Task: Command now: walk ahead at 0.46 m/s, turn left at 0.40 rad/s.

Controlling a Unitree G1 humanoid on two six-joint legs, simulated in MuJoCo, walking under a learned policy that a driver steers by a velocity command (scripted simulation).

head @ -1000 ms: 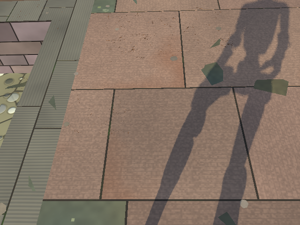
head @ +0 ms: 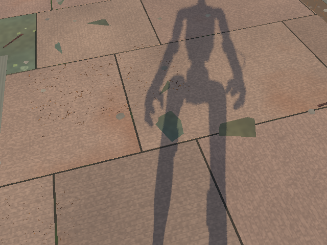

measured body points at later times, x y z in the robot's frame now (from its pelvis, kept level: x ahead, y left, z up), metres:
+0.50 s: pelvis +0.27 +0.06 +0.01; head +0.30 +0.08 +0.45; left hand +0.38 +0.34 -0.10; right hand +0.36 -0.21 -0.11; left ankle +0.19 +0.10 -0.74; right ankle +0.47 -0.07 -0.68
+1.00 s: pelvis +0.54 +0.10 +0.01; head +0.57 +0.10 +0.46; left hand +0.41 +0.34 -0.12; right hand +0.80 -0.04 -0.10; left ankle +0.57 +0.27 -0.68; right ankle +0.54 +0.00 -0.74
